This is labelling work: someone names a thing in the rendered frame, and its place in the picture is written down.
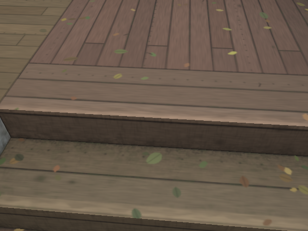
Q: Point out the stairs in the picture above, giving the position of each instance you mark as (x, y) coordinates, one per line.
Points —
(86, 172)

